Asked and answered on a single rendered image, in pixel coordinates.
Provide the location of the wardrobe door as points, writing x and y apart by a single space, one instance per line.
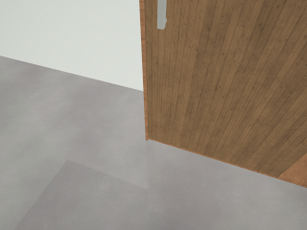
228 79
299 168

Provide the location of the handle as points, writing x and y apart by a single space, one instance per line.
161 14

